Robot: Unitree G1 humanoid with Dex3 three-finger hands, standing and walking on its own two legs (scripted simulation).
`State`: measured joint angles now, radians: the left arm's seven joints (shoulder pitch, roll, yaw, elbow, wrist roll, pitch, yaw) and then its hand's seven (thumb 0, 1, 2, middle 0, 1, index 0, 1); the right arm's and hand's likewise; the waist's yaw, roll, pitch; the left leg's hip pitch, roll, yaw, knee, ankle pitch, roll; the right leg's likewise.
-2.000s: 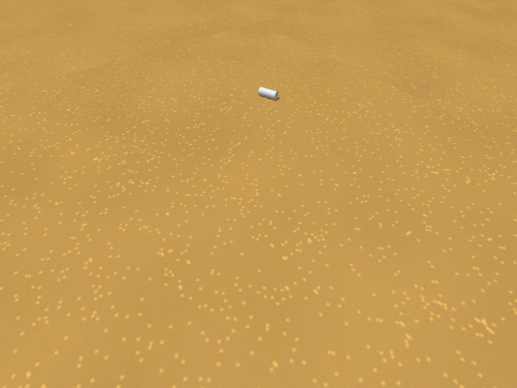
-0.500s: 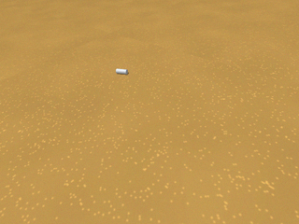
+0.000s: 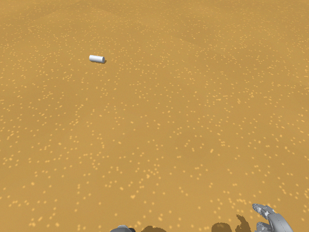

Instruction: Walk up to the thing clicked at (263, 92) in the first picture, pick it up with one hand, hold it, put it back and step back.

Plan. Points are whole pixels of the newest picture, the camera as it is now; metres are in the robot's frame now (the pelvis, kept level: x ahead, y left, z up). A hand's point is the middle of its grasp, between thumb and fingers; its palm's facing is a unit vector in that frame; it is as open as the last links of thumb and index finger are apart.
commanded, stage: walk up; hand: left
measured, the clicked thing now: (97, 58) +1.75 +0.58 -0.72
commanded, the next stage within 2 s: none
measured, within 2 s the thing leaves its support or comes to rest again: neither
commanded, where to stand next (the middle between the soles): +1.34 +0.42 m, yaw -14 degrees
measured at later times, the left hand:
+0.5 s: hand (80, 138) +0.43 +0.26 -0.10, palm faces -0.06 -0.89 -0.45, open 7.3 cm
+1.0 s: hand (59, 99) +0.64 +0.41 -0.13, palm faces -0.17 -0.89 -0.42, open 7.4 cm
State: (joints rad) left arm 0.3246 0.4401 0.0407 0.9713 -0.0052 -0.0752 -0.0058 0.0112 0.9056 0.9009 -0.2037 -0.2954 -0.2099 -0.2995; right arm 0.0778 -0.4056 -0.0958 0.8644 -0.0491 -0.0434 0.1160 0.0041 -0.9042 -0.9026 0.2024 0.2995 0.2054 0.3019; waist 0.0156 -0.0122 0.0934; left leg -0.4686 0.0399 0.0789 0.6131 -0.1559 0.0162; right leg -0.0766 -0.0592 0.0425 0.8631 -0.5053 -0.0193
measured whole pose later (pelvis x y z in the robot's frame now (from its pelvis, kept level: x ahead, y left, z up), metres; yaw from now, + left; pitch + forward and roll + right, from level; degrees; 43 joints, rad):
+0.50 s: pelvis +0.30 +0.00 +0.00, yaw -5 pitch -3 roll +0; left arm 0.22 0.37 0.04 0.88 0.00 -0.11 -0.02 0.00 0.91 0.90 -0.20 -0.30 -0.21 -0.30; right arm 0.28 -0.43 -0.06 0.90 -0.03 -0.01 0.08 0.01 -0.91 -0.90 0.20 0.30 0.20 0.30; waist 0.00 0.11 0.06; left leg -0.34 0.03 -0.01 1.19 -0.41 0.03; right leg -0.36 -0.04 -0.09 0.66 -0.24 -0.03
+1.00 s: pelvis +0.55 +0.12 +0.02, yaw -8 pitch -1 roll -1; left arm 0.29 0.47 0.04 0.97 -0.01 -0.08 0.01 0.01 0.91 0.90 -0.20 -0.29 -0.21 -0.30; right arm 0.22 -0.40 -0.09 0.85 -0.02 -0.04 0.09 0.00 -0.90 -0.90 0.20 0.30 0.21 0.30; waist -0.03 -0.02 0.06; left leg -0.29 0.04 0.12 0.57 -0.26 0.03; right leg -0.47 -0.04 0.04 1.13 -0.35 -0.05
